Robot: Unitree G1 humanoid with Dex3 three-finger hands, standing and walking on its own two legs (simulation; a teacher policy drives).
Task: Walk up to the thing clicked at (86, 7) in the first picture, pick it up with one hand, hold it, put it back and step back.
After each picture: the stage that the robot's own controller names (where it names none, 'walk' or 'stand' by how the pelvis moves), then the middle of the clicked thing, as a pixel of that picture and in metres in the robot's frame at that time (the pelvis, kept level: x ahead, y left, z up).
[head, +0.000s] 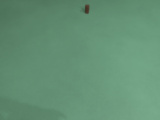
stand; (87, 9) +2.10 -0.12 -0.72
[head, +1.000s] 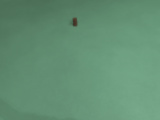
walk; (75, 22) +1.97 +0.18 -0.70
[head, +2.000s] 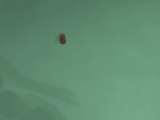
walk; (62, 38) +1.40 +0.29 -0.72
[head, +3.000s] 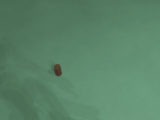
walk; (57, 70) +0.95 +0.26 -0.72
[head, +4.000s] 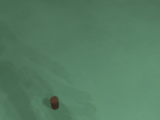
walk; (54, 103) +0.61 +0.20 -0.70
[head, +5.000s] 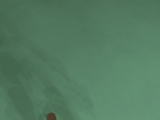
stand; (52, 119) +0.45 +0.21 -0.71
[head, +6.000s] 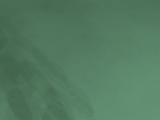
stand; out of the picture +0.42 +0.21 -0.72
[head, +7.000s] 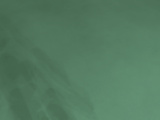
stand; out of the picture +0.39 +0.23 -0.73
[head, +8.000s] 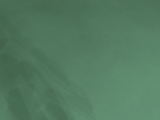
stand; out of the picture +0.39 +0.23 -0.73
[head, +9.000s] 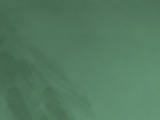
go down; out of the picture +0.39 +0.22 -0.73
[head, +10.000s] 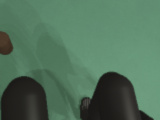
go down; (3, 44) +0.48 +0.25 -0.30
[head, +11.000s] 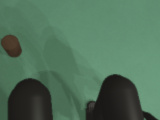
approach; (12, 47) +0.48 +0.25 -0.30
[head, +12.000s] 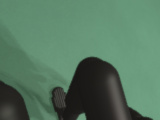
close in; out of the picture +0.46 +0.29 -0.23
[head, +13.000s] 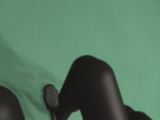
close; out of the picture +0.45 +0.30 -0.23
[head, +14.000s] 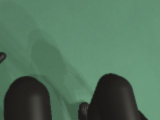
lift; out of the picture +0.39 +0.28 -0.12
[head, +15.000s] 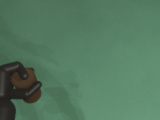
hold; (28, 86) +0.33 +0.18 +0.02
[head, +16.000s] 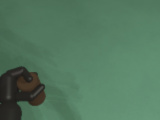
hold; (32, 89) +0.33 +0.17 -0.01
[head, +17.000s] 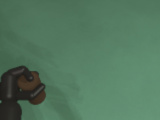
hold; (33, 89) +0.33 +0.17 -0.01
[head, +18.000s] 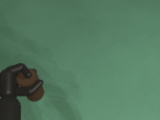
crouch; (31, 86) +0.35 +0.17 -0.03
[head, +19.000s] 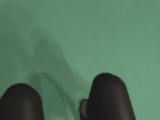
crouch; out of the picture +0.48 +0.26 -0.12
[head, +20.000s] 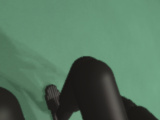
lower; out of the picture +0.44 +0.31 -0.24
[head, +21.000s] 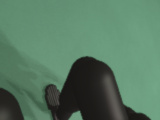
lower; out of the picture +0.44 +0.31 -0.24
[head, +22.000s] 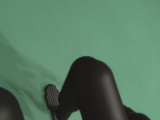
lower; out of the picture +0.44 +0.31 -0.24
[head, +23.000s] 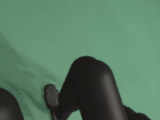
lower; out of the picture +0.44 +0.31 -0.24
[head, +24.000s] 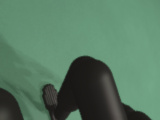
draw back; out of the picture +0.44 +0.30 -0.24
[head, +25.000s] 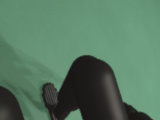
rise; out of the picture +0.43 +0.30 -0.23
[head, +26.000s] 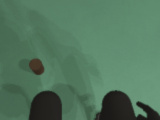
walk; (37, 67) +0.46 +0.22 -0.42
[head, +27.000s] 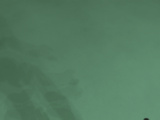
stand; out of the picture +0.39 +0.20 -0.66
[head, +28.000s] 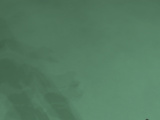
stand; out of the picture +0.40 +0.21 -0.67
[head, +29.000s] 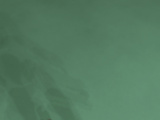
stand; out of the picture +0.40 +0.21 -0.69
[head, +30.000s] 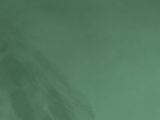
stand; out of the picture +0.41 +0.22 -0.72
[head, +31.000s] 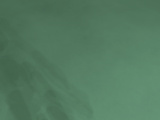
stand; out of the picture +0.39 +0.23 -0.73
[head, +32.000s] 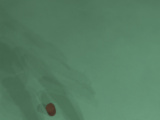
walk; (51, 109) +0.44 +0.19 -0.70
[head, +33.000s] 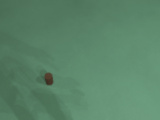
walk; (49, 79) +0.69 +0.23 -0.71
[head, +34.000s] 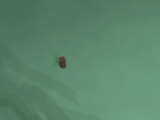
stand; (62, 62) +1.05 +0.24 -0.70
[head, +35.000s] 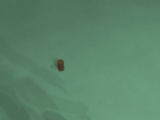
stand; (60, 65) +1.01 +0.19 -0.72
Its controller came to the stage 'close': yes
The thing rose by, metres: 0.70
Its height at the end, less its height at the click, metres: +0.00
